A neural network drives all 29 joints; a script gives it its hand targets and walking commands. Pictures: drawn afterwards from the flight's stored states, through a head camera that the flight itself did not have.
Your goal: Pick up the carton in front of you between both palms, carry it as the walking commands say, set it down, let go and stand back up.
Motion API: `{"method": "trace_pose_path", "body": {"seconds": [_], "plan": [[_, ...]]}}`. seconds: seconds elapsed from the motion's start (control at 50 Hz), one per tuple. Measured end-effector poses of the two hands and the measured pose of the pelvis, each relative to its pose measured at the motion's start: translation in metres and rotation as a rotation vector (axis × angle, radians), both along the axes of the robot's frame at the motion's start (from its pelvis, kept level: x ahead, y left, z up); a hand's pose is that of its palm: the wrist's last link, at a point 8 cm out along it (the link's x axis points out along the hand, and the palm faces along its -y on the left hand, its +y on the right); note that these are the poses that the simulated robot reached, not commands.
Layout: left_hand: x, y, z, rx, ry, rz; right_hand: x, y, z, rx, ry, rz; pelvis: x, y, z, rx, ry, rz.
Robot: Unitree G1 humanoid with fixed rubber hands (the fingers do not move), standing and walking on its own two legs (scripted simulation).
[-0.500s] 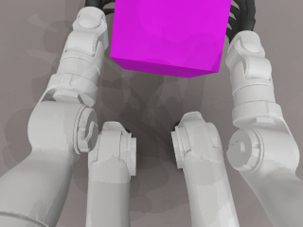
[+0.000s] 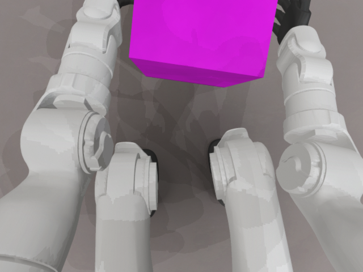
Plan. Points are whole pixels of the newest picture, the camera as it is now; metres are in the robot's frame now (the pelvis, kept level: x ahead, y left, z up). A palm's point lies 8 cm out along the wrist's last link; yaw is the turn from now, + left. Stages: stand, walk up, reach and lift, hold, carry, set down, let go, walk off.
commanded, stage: set down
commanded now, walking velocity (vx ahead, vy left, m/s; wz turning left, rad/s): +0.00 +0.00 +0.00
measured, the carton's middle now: (196, 26) +0.53 -0.05 -0.24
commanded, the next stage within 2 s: let go in 1.50 s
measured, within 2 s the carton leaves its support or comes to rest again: rests again in 0.18 s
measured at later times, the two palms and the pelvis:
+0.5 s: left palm out of the picture +0.57 +0.13 -0.18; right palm (309, 29) +0.49 -0.25 -0.18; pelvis +0.00 +0.00 -0.01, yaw -1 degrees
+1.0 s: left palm out of the picture +0.58 +0.13 -0.01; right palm out of the picture +0.50 -0.25 -0.01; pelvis +0.01 +0.00 +0.10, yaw -1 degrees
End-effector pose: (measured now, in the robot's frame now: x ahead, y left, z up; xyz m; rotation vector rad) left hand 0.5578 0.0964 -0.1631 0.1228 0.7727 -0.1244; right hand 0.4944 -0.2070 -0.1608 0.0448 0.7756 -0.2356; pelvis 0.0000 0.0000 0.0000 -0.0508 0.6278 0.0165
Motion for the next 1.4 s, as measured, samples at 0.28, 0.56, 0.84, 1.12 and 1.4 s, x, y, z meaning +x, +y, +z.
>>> {"method": "trace_pose_path", "body": {"seconds": [0.28,0.56,0.84,1.12,1.4], "plan": [[-0.001,0.013,-0.019,0.017,-0.020,0.006,-0.002,-0.007,-0.016,-0.044,0.023,0.008,0.000,0.000,-0.001,-0.003,-0.020,-0.008],[0.016,0.031,-0.004,0.029,-0.125,0.045,0.004,-0.044,-0.004,-0.068,-0.074,-0.080,0.001,-0.003,-0.008,0.009,-0.008,-0.031],[0.020,0.025,0.113,0.036,-0.122,0.064,0.001,-0.040,0.109,-0.056,-0.115,-0.092,0.004,-0.004,0.062,0.024,0.102,-0.046],[0.022,0.035,0.183,0.038,-0.145,0.053,0.003,-0.044,0.186,-0.073,-0.135,-0.085,0.012,-0.003,0.128,0.020,0.187,-0.037],[0.021,0.040,0.275,0.033,-0.138,0.044,0.001,-0.047,0.277,-0.064,-0.139,-0.077,0.029,0.000,0.209,0.024,0.197,-0.038]]}}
